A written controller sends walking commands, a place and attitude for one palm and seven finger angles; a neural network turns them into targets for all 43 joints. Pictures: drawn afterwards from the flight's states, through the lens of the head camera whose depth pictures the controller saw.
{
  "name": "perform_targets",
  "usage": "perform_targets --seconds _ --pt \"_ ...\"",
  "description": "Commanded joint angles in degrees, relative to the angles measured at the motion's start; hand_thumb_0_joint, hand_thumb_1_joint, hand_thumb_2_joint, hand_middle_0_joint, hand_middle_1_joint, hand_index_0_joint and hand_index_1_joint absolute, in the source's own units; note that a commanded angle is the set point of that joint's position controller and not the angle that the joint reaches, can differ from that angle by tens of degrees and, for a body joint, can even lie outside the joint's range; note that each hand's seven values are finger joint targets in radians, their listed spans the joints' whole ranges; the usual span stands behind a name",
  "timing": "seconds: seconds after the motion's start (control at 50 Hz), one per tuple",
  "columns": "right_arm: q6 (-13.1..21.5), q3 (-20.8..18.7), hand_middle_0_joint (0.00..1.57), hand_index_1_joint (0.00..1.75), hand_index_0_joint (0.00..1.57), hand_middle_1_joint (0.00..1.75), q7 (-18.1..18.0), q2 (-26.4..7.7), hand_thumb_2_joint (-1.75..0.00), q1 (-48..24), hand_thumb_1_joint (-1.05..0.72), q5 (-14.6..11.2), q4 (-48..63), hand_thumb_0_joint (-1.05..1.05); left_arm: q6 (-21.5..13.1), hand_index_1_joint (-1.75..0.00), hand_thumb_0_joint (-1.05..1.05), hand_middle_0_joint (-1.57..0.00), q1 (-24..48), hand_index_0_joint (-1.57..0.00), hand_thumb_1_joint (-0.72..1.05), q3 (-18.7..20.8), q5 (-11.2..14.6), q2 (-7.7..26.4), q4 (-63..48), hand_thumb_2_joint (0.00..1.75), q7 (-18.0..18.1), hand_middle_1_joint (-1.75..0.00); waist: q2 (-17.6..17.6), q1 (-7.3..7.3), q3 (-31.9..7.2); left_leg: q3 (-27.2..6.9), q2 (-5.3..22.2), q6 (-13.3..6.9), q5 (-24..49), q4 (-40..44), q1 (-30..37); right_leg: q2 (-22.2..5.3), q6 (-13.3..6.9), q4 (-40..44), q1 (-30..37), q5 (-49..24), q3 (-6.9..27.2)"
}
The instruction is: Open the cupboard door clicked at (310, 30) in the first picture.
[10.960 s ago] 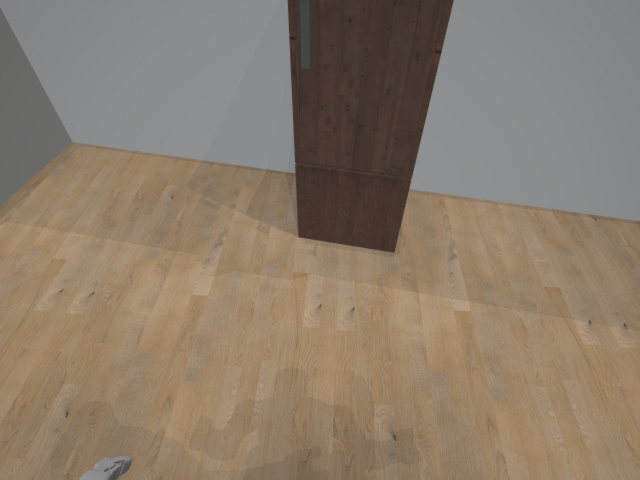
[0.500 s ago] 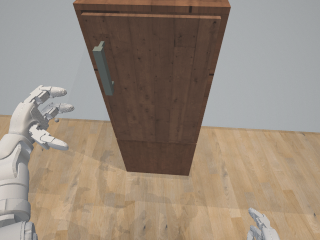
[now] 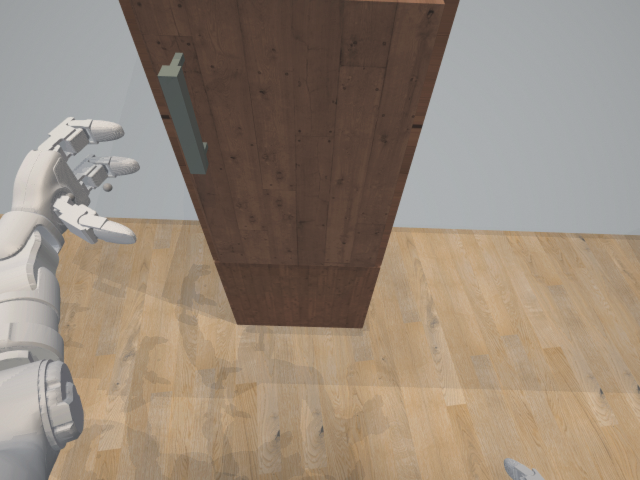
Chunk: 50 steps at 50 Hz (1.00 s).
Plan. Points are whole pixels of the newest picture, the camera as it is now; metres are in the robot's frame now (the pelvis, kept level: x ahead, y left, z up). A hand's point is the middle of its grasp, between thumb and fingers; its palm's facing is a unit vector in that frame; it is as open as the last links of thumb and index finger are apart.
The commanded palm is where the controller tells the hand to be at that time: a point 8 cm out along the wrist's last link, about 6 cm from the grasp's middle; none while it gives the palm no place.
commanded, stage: move the hooked fingers beside the handle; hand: left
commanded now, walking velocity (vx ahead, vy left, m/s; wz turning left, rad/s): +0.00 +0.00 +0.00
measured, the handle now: (189, 117) +0.58 +0.19 +0.11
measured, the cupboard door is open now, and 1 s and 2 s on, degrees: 0 0 0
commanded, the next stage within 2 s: slide the fingers in behind the handle in 1.48 s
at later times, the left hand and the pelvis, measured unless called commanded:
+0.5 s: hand (117, 151) +0.49 +0.26 +0.13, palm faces -0.04 -1.00 +0.00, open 14.0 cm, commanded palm +0.48 +0.31 +0.12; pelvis +0.01 +0.01 -0.01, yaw -1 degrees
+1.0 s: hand (133, 139) +0.52 +0.25 +0.12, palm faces -0.04 -1.00 +0.00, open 14.0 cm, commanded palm +0.51 +0.30 +0.11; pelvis +0.01 +0.01 -0.01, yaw -2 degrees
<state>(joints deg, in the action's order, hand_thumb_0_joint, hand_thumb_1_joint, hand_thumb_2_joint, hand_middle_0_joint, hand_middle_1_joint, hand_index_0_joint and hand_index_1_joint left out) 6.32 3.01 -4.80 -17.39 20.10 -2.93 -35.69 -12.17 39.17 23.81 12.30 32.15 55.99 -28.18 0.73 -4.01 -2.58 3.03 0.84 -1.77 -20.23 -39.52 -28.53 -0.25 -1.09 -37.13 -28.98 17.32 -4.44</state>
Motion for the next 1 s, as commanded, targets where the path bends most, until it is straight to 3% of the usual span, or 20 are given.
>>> perform_targets --seconds 0.0,0.04,0.06,0.1,0.14,0.18,0.28,0.3,0.34,0.4,0.48,0.54,0.62,0.66,0.68,0.72,0.76,0.82,0.9,0.98 --pt "0.6 -3.7 0.2 0.3 0.2 0.3 -0.5 -9.7 -0.9 4.6 -0.9 0.3 4.9 0.0 -3.7 -1.2 0.0 -0.3 25.0 -0.3 -0.5 4.3 0.7 19.1 -5.1 0.3 -0.3 -1.2 0.9 -0.87 -17.9 -4.3 -0.4 -0.3 16.4 3.6 6.2 1.2 -0.2 2.3 7.4 -16.3 3.2" --pt "-0.1 -3.8 0.2 0.3 0.2 0.3 -0.6 -10.0 -0.9 5.4 -0.9 0.4 4.7 0.0 -4.3 -1.2 0.0 -0.3 28.5 -0.3 -0.5 5.2 0.1 21.8 -5.2 0.3 -0.4 -1.2 2.2 -1.09 -19.5 -4.5 -0.4 -0.3 17.8 3.1 6.5 1.2 -0.3 1.7 7.5 -17.4 3.4" --pt "-0.2 -3.8 0.2 0.3 0.2 0.3 -0.4 -9.6 -0.9 5.6 -0.9 0.5 4.9 0.0 -4.6 -1.2 0.0 -0.3 28.6 -0.3 -0.5 3.5 -0.3 19.9 -5.3 0.3 -0.6 -1.2 4.9 -1.17 -20.7 -4.3 -0.5 -0.2 18.8 2.8 7.9 1.2 -0.3 1.6 6.8 -17.5 3.4" --pt "-0.7 -4.0 0.2 0.3 0.2 0.3 -0.1 -9.6 -0.9 6.5 -0.9 0.8 4.7 0.0 -6.1 -1.2 0.0 -0.3 30.4 -0.3 -0.5 3.2 -1.1 20.2 -8.2 0.3 -0.4 -1.2 8.2 -1.22 -24.0 -5.1 -0.1 0.4 23.1 2.1 11.6 1.4 -0.5 0.9 5.2 -18.4 3.1" --pt "-1.4 -4.2 0.2 0.3 0.2 0.3 0.1 -9.7 -0.9 7.3 -0.9 1.0 4.3 0.0 -6.8 -1.2 0.0 -0.3 31.6 -0.3 -0.5 3.5 -0.6 20.3 -7.8 0.3 -0.5 -1.2 6.7 -1.83 -25.3 -5.3 0.2 0.4 25.1 1.3 12.7 1.9 -0.3 0.9 4.6 -19.1 2.9" --pt "-2.1 -4.2 0.2 0.3 0.2 0.3 -0.1 -10.2 -0.9 8.0 -0.9 0.9 3.6 0.0 -6.6 -1.2 0.0 -0.3 31.8 -0.3 -0.5 5.6 0.0 22.2 -3.8 0.3 -0.6 -1.2 2.8 -2.25 -23.1 -5.3 0.3 0.0 22.5 1.5 9.7 1.9 -0.2 1.1 5.0 -18.4 2.8" --pt "-3.4 -4.2 0.2 0.3 0.2 0.3 0.1 -10.1 -0.9 9.0 -0.9 1.1 3.4 0.0 -6.0 -1.2 0.0 -0.3 33.5 -0.3 -0.5 4.0 -1.4 21.8 -2.2 0.3 -1.0 -1.2 6.9 -2.71 -23.9 -5.3 0.2 0.1 24.4 1.0 10.5 1.9 -0.2 0.9 3.2 -18.9 2.8" --pt "-3.8 -4.2 0.2 0.3 0.2 0.3 0.1 -10.4 -0.9 9.6 -0.9 1.2 3.2 0.0 -5.7 -1.2 0.0 -0.3 32.0 -0.3 -0.5 5.4 -1.8 23.6 -0.1 0.3 -0.7 -1.2 5.1 -2.46 -23.2 -5.2 0.3 0.0 24.1 0.8 9.2 1.9 -0.2 0.9 3.1 -18.7 2.7" --pt "-4.5 -4.0 0.2 0.3 0.2 0.3 0.2 -10.3 -0.9 10.0 -0.9 1.3 3.2 0.0 -5.7 -1.2 0.0 -0.3 35.3 -0.3 -0.5 4.4 -2.0 23.5 -0.2 0.3 -0.7 -1.2 6.0 -3.35 -23.0 -5.2 0.4 -0.1 24.5 0.6 8.7 2.1 -0.1 0.6 2.8 -19.3 2.8" --pt "-5.3 -4.3 0.2 0.3 0.2 0.3 0.5 -10.5 -0.9 10.8 -0.9 1.5 3.2 0.0 -6.3 -1.2 0.0 -0.3 35.9 -0.3 -0.5 5.2 -2.3 24.5 -0.6 0.3 -0.6 -1.2 7.6 -3.14 -24.6 -5.7 0.7 0.3 26.7 0.1 10.6 2.2 -0.2 0.5 1.7 -19.1 2.6" --pt "-6.1 -4.3 0.2 0.3 0.2 0.3 0.6 -10.4 -0.9 11.8 -0.9 1.6 2.4 0.0 -6.6 -1.2 0.0 -0.3 40.2 -0.3 -0.5 3.5 -2.6 22.8 1.0 0.3 -0.2 -1.2 7.4 -5.06 -24.3 -6.3 1.1 0.4 27.7 -0.7 11.7 2.6 0.0 0.5 -1.2 -18.1 2.2" --pt "-6.7 -4.2 0.2 0.3 0.2 0.3 0.5 -10.9 -0.9 12.6 -0.9 1.7 2.1 0.0 -6.3 -1.2 0.0 -0.3 42.0 -0.3 -0.5 4.9 -3.1 25.5 2.9 0.3 0.2 -1.2 6.7 -5.39 -24.6 -6.5 1.1 0.3 26.5 -0.9 10.2 2.6 0.0 0.2 -0.9 -18.1 2.4" --pt "-7.3 -3.9 0.2 0.3 0.2 0.3 0.6 -10.7 -0.9 13.6 -0.9 2.1 1.8 0.0 -6.0 -1.2 0.0 -0.3 45.3 -0.3 -0.5 3.7 -4.6 25.0 4.2 0.3 1.1 -1.2 9.2 -6.32 -24.6 -6.8 1.0 0.4 27.5 -1.7 10.3 2.6 -0.1 -0.2 -2.8 -17.7 2.2" --pt "-7.7 -3.8 0.2 0.3 0.2 0.3 0.6 -11.1 -0.9 14.2 -0.9 2.1 1.7 0.0 -5.6 -1.2 0.0 -0.3 45.6 -0.3 -0.5 4.8 -5.4 27.5 6.8 0.3 1.5 -1.2 7.8 -6.81 -24.4 -6.6 1.2 0.2 25.0 -1.9 8.5 2.7 0.1 0.0 -3.1 -16.7 2.4" --pt "-7.9 -3.6 0.2 0.3 0.2 0.3 0.6 -11.2 -0.9 14.4 -0.9 2.1 2.1 0.0 -5.3 -1.2 0.0 -0.3 44.1 -0.3 -0.5 5.3 -5.6 28.4 8.6 0.3 1.5 -1.2 5.5 -6.51 -23.5 -6.5 1.0 -0.1 23.2 -1.8 6.2 2.7 0.1 -0.1 -2.1 -16.5 2.5" --pt "-7.9 -3.7 0.2 0.3 0.2 0.3 0.7 -10.9 -0.9 14.6 -0.9 2.4 2.5 0.0 -6.0 -1.2 0.0 -0.3 45.5 -0.3 -0.5 3.7 -5.2 25.7 5.7 0.3 1.3 -1.2 9.0 -6.54 -26.2 -6.7 1.0 0.2 26.1 -2.0 8.8 2.8 -0.2 -0.7 -2.2 -17.7 2.3" --pt "-8.4 -3.8 0.2 0.3 0.2 0.3 1.0 -11.1 -0.9 15.2 -0.9 2.5 2.7 0.0 -6.5 -1.2 0.0 -0.3 43.2 -0.3 -0.5 5.5 -5.5 28.1 5.0 0.3 1.0 -1.2 9.8 -5.59 -29.6 -6.7 1.4 0.7 30.1 -2.9 10.9 2.9 -0.1 -1.1 -2.1 -19.3 2.4" --pt "-9.2 -3.9 0.2 0.3 0.2 0.3 1.3 -11.1 -0.9 15.3 -0.9 2.5 3.6 0.0 -6.8 -1.2 0.0 -0.3 40.2 -0.3 -0.5 7.8 -4.6 29.7 4.1 0.3 0.7 -1.2 7.9 -4.4 -30.4 -6.3 1.3 0.3 31.1 -3.0 9.2 3.2 -0.2 -1.6 1.0 -22.0 2.4" --pt "-10.0 -4.0 0.2 0.3 0.2 0.3 1.5 -10.9 -0.9 14.6 -0.9 2.1 4.0 0.0 -5.6 -1.2 0.0 -0.3 40.2 -0.3 -0.5 5.3 -4.7 27.0 4.5 0.3 0.3 -1.2 7.8 -5.48 -25.7 -5.3 1.1 -0.3 26.1 -2.4 7.0 3.2 0.2 -0.5 -0.9 -19.8 2.4" --pt "-10.4 -4.1 0.2 0.3 0.2 0.3 1.3 -10.9 -0.9 14.9 -0.9 2.1 4.0 0.0 -6.1 -1.2 0.0 -0.3 41.7 -0.3 -0.5 7.0 -5.1 29.6 2.3 0.3 1.1 -1.2 9.5 -5.27 -26.6 -5.6 1.1 -0.2 27.4 -2.6 8.1 3.2 0.1 -0.6 -1.0 -20.0 2.5"
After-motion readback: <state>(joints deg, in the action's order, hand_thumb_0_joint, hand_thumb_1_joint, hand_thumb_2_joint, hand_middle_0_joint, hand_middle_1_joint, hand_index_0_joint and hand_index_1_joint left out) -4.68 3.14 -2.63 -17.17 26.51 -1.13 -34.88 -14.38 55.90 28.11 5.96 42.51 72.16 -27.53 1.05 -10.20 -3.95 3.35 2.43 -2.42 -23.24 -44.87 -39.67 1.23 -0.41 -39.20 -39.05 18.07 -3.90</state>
